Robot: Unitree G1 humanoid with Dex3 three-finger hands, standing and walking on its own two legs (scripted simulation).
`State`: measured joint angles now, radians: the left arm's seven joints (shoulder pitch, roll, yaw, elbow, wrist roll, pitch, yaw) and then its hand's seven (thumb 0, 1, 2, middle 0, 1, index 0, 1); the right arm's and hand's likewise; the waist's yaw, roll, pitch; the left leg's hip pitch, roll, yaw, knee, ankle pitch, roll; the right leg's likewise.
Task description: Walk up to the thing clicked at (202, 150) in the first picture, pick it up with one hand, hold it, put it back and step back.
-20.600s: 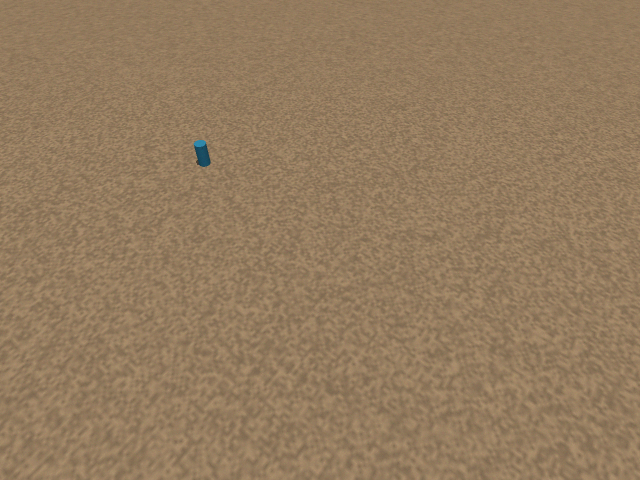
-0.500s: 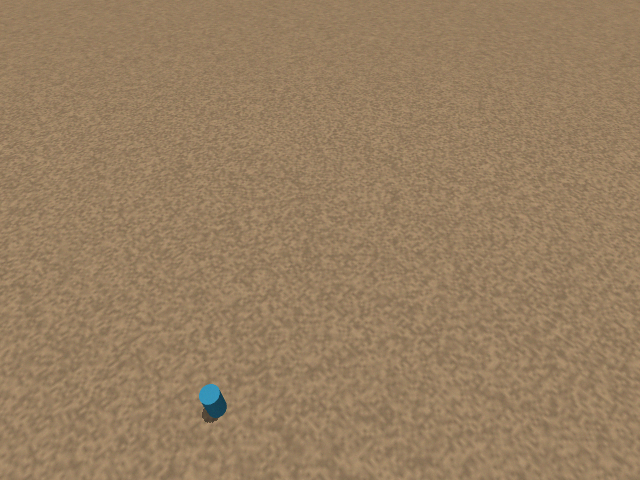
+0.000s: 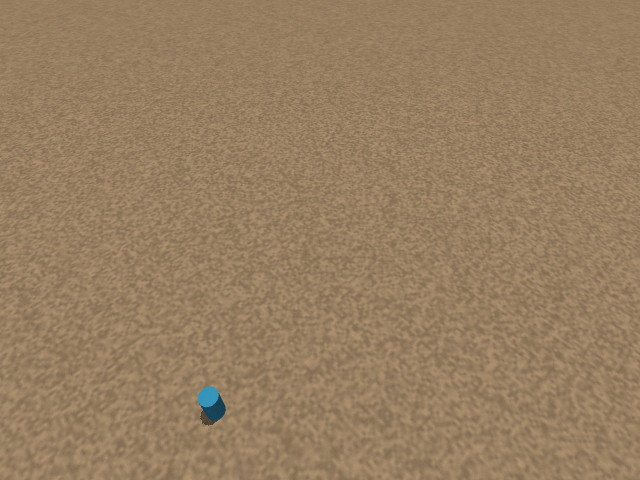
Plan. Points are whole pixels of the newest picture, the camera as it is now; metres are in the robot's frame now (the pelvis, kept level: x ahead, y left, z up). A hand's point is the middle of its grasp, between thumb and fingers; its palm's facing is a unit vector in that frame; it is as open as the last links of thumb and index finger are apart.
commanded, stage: stand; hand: left
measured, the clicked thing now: (212, 403) +0.46 +0.31 -0.72
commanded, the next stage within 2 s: walk up in 0.56 s
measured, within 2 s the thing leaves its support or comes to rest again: neither
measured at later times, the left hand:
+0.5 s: hand out of the picture +0.07 +0.26 -0.16, palm faces -0.02 -0.94 -0.34, open 7.4 cm
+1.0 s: hand out of the picture +0.09 +0.34 -0.18, palm faces +0.04 -0.94 -0.33, open 7.4 cm
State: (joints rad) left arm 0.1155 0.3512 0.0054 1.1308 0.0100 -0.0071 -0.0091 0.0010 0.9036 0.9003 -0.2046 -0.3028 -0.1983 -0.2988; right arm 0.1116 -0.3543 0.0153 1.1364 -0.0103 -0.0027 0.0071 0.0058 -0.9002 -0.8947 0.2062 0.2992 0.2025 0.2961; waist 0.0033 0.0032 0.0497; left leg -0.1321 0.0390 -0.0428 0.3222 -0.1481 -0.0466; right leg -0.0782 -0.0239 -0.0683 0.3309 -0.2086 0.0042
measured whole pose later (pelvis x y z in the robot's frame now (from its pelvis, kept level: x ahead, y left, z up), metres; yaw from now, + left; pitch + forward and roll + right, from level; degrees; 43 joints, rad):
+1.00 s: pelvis +0.07 +0.06 -0.01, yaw +3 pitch -3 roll -1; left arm 0.25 0.42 0.07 0.99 0.01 0.03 -0.02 0.00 0.91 0.90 -0.20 -0.30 -0.20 -0.30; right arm 0.27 -0.34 -0.05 0.97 -0.03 -0.04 0.02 0.01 -0.90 -0.89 0.21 0.30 0.20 0.30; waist 0.00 -0.07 0.12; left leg -0.23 0.01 0.03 0.51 -0.23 0.03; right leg -0.31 0.00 0.08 0.97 -0.47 -0.05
